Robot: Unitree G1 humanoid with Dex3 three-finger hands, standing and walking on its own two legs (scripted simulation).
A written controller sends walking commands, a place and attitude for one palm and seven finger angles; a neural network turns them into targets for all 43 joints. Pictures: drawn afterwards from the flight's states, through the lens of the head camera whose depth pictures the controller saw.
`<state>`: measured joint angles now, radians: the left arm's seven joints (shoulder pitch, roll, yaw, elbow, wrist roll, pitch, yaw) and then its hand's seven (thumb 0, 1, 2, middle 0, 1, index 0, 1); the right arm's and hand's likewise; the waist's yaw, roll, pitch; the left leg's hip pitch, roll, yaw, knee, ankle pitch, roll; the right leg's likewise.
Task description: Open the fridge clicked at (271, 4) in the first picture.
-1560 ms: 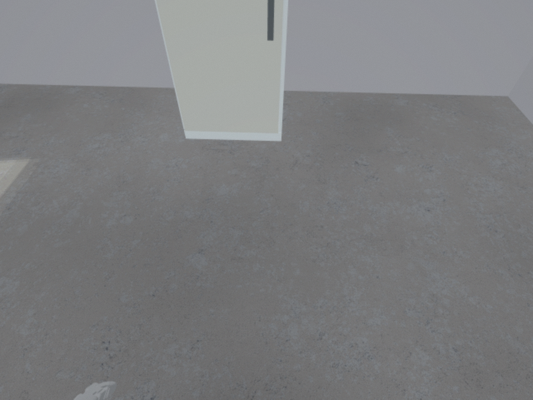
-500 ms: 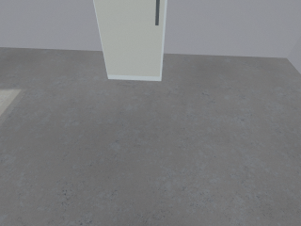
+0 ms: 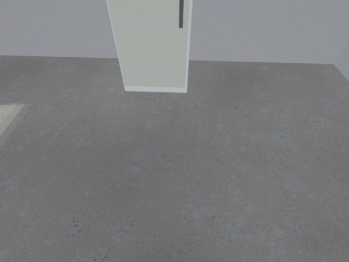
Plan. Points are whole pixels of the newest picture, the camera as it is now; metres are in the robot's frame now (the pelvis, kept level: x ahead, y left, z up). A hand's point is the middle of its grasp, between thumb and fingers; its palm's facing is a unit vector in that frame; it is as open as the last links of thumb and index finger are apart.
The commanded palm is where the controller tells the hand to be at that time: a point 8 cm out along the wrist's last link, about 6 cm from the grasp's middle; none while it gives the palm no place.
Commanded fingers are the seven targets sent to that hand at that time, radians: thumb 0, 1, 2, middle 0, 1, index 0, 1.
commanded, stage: walk to a spot facing it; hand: right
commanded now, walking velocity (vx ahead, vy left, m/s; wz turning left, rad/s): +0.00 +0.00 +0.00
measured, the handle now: out of the picture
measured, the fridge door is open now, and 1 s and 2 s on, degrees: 0 0 0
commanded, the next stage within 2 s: none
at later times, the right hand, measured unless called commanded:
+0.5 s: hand out of the picture +0.06 -0.16 -0.19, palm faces -0.03 +0.98 -0.21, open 7.4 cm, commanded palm none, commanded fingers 0.00 -0.90 -0.90 0.20 0.30 0.20 0.30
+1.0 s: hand (244, 203) +0.35 -0.21 -0.20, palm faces -0.18 +0.97 -0.16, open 7.4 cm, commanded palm none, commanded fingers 0.00 -0.90 -0.90 0.20 0.30 0.20 0.30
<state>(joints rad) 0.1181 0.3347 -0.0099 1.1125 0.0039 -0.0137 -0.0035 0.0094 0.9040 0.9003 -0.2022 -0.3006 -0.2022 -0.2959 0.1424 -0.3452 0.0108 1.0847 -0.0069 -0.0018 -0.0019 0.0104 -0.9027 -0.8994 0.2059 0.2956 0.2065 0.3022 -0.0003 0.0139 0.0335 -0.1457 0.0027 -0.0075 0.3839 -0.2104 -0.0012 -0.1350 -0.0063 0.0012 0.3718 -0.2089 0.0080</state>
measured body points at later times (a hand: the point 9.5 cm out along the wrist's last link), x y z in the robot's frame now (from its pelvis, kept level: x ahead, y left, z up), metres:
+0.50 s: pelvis +0.09 +0.02 -0.02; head +0.09 +0.03 +0.43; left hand +0.04 +0.26 -0.18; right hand +0.07 -0.22 -0.17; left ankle +0.00 +0.11 -0.75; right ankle +0.01 -0.11 -0.70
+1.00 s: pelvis +0.30 -0.03 -0.01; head +0.31 -0.06 +0.44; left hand +0.30 +0.22 -0.14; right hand +0.36 -0.26 -0.18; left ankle +0.22 +0.10 -0.64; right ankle +0.34 -0.07 -0.75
